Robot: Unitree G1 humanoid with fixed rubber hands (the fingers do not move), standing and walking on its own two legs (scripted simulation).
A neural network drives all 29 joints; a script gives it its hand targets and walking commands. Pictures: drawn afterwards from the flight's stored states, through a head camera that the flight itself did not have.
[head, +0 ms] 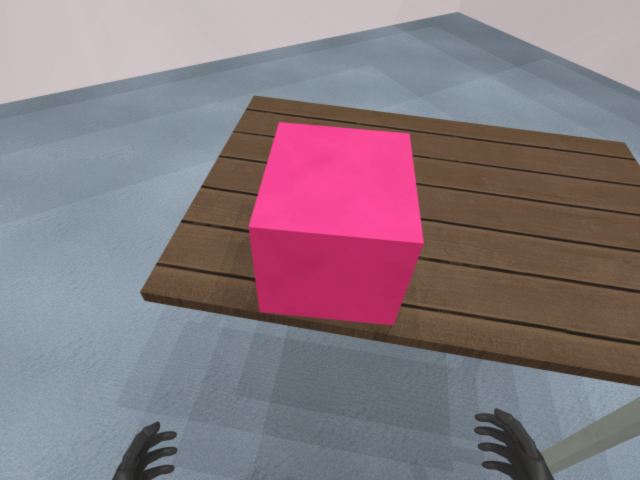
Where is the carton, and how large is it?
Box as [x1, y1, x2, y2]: [249, 122, 423, 324]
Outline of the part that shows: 279,122 249,224 249,234 259,311 393,324 423,243 409,134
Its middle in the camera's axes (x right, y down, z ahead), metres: +0.03 -0.03 +0.64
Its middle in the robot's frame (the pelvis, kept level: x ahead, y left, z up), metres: +0.51 +0.00 +0.02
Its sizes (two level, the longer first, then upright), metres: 0.248 0.220 0.201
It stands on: a table, 0.70 m high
